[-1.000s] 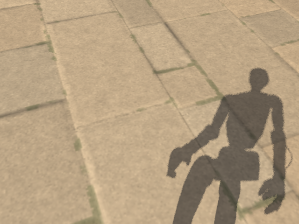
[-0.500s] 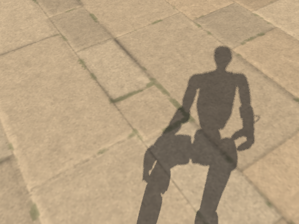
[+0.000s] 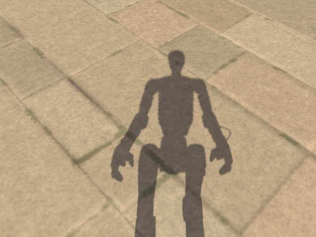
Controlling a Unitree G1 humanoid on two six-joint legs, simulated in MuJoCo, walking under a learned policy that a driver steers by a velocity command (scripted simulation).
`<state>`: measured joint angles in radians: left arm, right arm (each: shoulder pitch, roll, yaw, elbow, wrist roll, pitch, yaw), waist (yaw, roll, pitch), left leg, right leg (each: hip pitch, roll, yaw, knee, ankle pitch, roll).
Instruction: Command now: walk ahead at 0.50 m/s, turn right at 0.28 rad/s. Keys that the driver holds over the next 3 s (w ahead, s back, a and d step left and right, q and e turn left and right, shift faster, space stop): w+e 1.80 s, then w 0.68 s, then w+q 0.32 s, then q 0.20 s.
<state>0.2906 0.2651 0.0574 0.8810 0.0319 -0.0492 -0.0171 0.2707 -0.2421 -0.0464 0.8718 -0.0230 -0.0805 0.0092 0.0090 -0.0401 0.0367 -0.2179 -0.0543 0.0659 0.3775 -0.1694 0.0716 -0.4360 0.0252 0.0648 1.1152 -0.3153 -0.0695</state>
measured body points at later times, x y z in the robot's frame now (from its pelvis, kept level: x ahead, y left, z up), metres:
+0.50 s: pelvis +0.26 -0.07 -0.01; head +0.29 -0.09 +0.44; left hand +0.44 +0.16 -0.13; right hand +0.26 -0.34 -0.14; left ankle +0.20 +0.08 -0.65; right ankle +0.29 -0.12 -0.74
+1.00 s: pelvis +0.54 -0.12 -0.02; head +0.57 -0.13 +0.43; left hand +0.69 +0.13 -0.15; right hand +0.59 -0.44 -0.10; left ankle +0.66 -0.07 -0.74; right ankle +0.34 -0.13 -0.66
